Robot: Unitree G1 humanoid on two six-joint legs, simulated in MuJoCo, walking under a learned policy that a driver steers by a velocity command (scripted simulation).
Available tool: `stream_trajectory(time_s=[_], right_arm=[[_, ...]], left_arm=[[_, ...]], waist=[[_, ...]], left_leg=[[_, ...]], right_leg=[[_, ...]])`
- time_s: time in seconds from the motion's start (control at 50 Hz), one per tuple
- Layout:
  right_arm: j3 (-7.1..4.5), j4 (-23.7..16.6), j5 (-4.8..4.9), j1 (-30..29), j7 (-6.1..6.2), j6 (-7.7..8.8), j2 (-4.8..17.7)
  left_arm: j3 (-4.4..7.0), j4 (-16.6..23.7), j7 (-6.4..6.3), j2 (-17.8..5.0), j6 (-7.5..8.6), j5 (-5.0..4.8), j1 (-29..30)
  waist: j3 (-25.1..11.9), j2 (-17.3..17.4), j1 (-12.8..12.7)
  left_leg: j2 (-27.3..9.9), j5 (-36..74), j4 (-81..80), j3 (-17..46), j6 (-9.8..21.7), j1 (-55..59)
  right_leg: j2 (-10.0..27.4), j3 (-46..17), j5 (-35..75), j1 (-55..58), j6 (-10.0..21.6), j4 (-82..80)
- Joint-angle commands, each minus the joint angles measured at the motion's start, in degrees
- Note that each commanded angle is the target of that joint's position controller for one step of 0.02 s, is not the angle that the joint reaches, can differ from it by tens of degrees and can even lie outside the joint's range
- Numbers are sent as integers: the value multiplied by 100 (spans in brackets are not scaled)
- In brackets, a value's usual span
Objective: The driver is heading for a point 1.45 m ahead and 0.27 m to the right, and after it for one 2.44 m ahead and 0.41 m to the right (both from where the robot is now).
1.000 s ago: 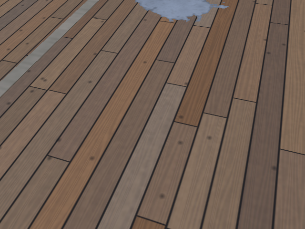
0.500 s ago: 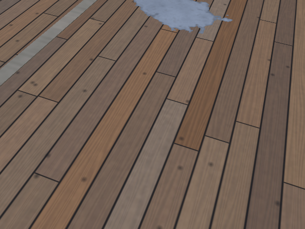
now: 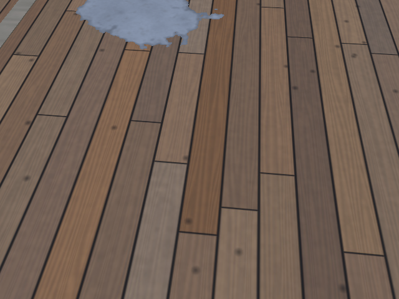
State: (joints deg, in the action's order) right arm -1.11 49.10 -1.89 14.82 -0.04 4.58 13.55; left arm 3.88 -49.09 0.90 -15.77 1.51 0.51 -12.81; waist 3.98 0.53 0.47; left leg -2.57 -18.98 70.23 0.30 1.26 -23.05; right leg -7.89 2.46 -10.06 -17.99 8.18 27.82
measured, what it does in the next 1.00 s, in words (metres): walks ahead, turning right: left foot, then right foot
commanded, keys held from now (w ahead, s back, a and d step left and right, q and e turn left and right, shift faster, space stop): w+e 0.72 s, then w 0.28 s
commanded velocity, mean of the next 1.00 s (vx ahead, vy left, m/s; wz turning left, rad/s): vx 0.50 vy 0.00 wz -0.51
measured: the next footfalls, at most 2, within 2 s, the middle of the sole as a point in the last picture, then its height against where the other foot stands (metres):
left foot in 0.38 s outside the picture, level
right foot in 0.92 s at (267, 262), level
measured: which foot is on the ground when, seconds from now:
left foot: up 0.00-0.36, down 0.38-0.92, up 0.94-1.00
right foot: down 0.00-0.38, up 0.40-0.90, down 0.92-1.00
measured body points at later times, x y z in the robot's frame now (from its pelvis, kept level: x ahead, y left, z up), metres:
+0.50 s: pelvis +0.29 +0.04 +0.00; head +0.32 +0.04 +0.45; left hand +0.39 +0.31 -0.13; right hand +0.39 -0.25 -0.09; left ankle +0.38 +0.12 -0.73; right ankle +0.13 -0.03 -0.65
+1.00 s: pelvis +0.52 -0.09 +0.00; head +0.55 -0.12 +0.44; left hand +0.80 +0.02 -0.10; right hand +0.37 -0.30 -0.15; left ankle +0.44 +0.09 -0.64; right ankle +0.54 -0.17 -0.73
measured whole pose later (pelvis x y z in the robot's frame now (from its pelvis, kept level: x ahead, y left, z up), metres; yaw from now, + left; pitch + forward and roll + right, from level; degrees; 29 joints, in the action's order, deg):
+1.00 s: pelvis +0.52 -0.09 +0.00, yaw -31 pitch +1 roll +1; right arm -1.4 51.6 -0.3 22.8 -0.4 2.7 13.4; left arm 1.6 -43.2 1.1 -13.8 2.2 2.1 -5.4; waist 3.5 0.4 3.1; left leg -3.3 -25.1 63.0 -4.8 1.5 -13.5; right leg -3.3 4.0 -11.6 -22.3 6.3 32.5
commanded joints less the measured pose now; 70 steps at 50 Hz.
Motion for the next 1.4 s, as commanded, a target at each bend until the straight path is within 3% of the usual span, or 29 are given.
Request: stream_trajectory(time_s=[0.02, 0.12, 0.28, 0.32, 0.36, 0.38, 0.4, 0.42, 0.44, 0.46, 0.48, 0.5, 0.54, 0.6, 0.72, 0.8, 0.86, 0.9, 0.92, 0.94, 0.96, 0.98, 1.02, 1.06, 1.1, 1.18, 1.28, 1.36, 1.4], right_arm=[[-120, -362, -129, 329, -30, -146, 553], [-113, -791, -104, -751, -71, -260, 539], [-27, -1305, 3, -2059, -138, -149, 583], [-53, -1298, 25, -1804, -123, -98, 712], [-161, -990, 46, -754, -33, -32, 970], [-242, -824, -4, 30, 46, 49, 1177], [-337, -814, -133, 976, 161, 69, 1602], [-439, -843, -153, 657, 157, -30, 1976], [-369, -916, -68, 259, 122, -97, 1367], [-253, -966, -16, -53, 99, -98, 895], [-200, -926, -35, -192, 76, -87, 715], [-182, -848, -20, -119, 86, -56, 675], [-185, -697, 40, 55, 55, 51, 670], [-229, -567, 100, 236, 8, 158, 719], [-259, -334, 82, 509, 3, 128, 743], [-279, -68, 76, 958, 28, 82, 882], [-286, 140, 68, 1132, 59, -24, 1046], [-260, 195, 100, 1111, 74, -111, 1093], [-192, 21, 127, 1060, 68, -100, 920], [-33, -293, 219, 1526, -70, -85, 212], [-235, -286, 129, 862, -17, -109, 927], [-238, -434, 188, 413, -34, -65, 874], [-195, -304, 135, 471, -57, -60, 685], [-184, -121, -2, 843, -101, -245, 554], [-192, -88, -1, 809, -176, -333, 447], [-223, -302, 56, -61, -211, -357, 436], [-146, -528, 42, -858, -254, -302, 318], [-92, -776, 7, -1355, -299, -268, 279], [-128, -746, 0, -1095, -272, -271, 359]], left_arm=[[137, 206, -41, -598, 160, -56, -304], [198, 110, -47, -805, 193, -66, -831], [224, 63, -143, -884, 133, 35, -1533], [248, 151, -193, -981, 139, 54, -1321], [268, 262, -163, -1099, 179, 56, -956], [243, 275, -100, -1024, 230, -5, -889], [100, 457, -69, -518, 288, -58, -1014], [52, 611, -69, -260, 246, -180, -1739], [96, 362, -135, -753, 128, 32, -1525], [119, 382, -73, -779, 101, 74, -1077], [102, 424, -24, -661, 82, 70, -882], [103, 445, 32, -601, 29, 132, -772], [79, 475, 122, -489, -93, 159, -772], [39, 679, 213, -387, -165, 158, -314], [-107, 1107, 342, -172, -117, 132, 876], [-190, 1306, 362, -110, -82, 181, 1454], [-161, 1231, 263, -210, -37, 245, 1250], [-47, 759, 172, -393, 70, 305, -86], [80, 514, 86, -766, 107, 394, -1018], [218, 504, 3, -1407, 91, 335, -1187], [242, 538, -71, -1330, 27, 112, -1355], [187, 441, -114, -1129, 40, 61, -878], [31, 374, -91, -578, 141, 46, -377], [-49, 314, -71, -347, 234, 25, -223], [-22, 184, -64, -437, 332, 8, -363], [-21, -43, -71, -450, 404, 46, -714], [-84, -226, -125, -399, 461, 42, -912], [-106, -469, -228, -479, 417, 75, -1245], [-87, -498, -282, -637, 384, 98, -1158]], waist=[[-364, -6, 152], [-114, -244, -142], [-160, -441, -646], [-201, -515, -430], [-607, -476, 73], [-1074, -140, 487], [-2012, 553, 737], [-2341, 1953, 165], [-1520, 744, 81], [-859, 177, 94], [-553, 77, 17], [-411, 314, -11], [-383, 584, -90], [-321, 530, -101], [-42, 455, 89], [109, 433, 254], [-78, 517, 85], [-851, 370, -536], [-1517, -10, -911], [-2304, -1460, -573], [-2288, -551, -879], [-1358, -438, -649], [-568, -223, -174], [-510, -340, 105], [-405, -315, 165], [50, -315, -51], [202, -337, -237], [262, -329, -362], [-3, -497, -179]], left_leg=[[-323, 132, -391, 181, -207, -779], [-340, 1196, -1742, -6, -479, -1378], [93, 1690, -3366, 35, -363, -1485], [191, 1451, -3824, 144, -231, -817], [462, 1049, -4200, 57, -27, 788], [136, 1102, -4495, 295, 161, 1994], [-1357, -180, -4609, 1748, 424, 3319], [-2446, -498, -5404, 4420, 1075, 4083], [-2210, -1160, -5420, 4178, 1021, 3336], [-1890, -795, -5506, 3147, 889, 2578], [-1610, 51, -5635, 2362, 778, 2108], [-1398, 649, -5716, 1780, 688, 1848], [-1211, 1535, -5822, 1115, 630, 1634], [-1247, 2211, -6005, 528, 720, 1756], [-1002, 2731, -6117, -585, 626, 1870], [-1186, 3140, -6058, -775, 609, 2207], [-1309, 5090, -5280, -942, 574, 2676], [-1155, 5601, -3520, -1227, 446, 2392], [-993, 3856, -2028, -1243, 344, 1232], [48, -1197, 141, -1144, 42, -1123], [167, -1150, 736, -136, 71, -1600], [-127, -515, 586, 44, 141, -1863], [-396, -43, -282, 55, 130, -1247], [-399, 82, -609, 12, 31, -620], [-361, 323, -758, -21, -8, -730], [-307, 1218, -1410, 212, -44, -1500], [-123, 2080, -2648, -122, 58, -1475], [75, 1731, -3401, -579, 325, -1380], [401, 1166, -3528, -843, 557, -867]], right_leg=[[1581, -1998, 1568, 650, 914, -1527], [1278, -1873, 1414, 650, 668, -1711], [1389, -2299, 2377, 1809, 456, -1047], [1467, -2466, 2565, 1748, 293, -805], [1262, -2420, 3357, 1352, 45, 64], [890, -2122, 3049, 918, -99, 1190], [556, -1598, 1059, 210, -197, 2811], [-203, -1014, -2349, -1438, -346, 4007], [437, -1005, -1824, -1903, -302, 4456], [613, -930, -1241, -1802, -331, 4314], [777, -857, -963, -1672, -385, 4118], [908, -801, -878, -1576, -431, 3962], [961, -696, -756, -1446, -494, 3907], [1060, -627, -363, -1914, -554, 3814], [1113, -188, 806, -2050, -616, 2176], [962, 155, 568, -1578, -385, 1049], [589, 374, -184, -900, -75, 615], [253, 392, -46, 857, 195, -39], [1134, -652, -411, 2428, 442, -87], [3121, -3684, -178, 4258, 1308, -408], [3079, -4085, 252, 3949, 1294, -844], [2776, -2940, 865, 3226, 1104, -906], [2221, -1884, 1718, 1840, 648, -1241], [1945, -1404, 1799, 1200, 506, -1559], [1906, -1119, 1757, 1093, 519, -1836], [1863, -587, 1503, 1201, 324, -2202], [1843, 80, 2094, 1575, 68, -2220], [2019, 412, 3333, 2353, -71, -1775], [2075, 599, 5159, 2651, -170, -1038]])
Keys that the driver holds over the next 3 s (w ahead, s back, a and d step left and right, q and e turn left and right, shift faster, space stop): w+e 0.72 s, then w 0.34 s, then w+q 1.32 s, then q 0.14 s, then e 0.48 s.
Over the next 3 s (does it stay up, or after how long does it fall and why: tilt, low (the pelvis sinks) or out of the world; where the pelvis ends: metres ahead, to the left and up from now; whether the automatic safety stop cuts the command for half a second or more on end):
stays up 1.38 -0.26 0.01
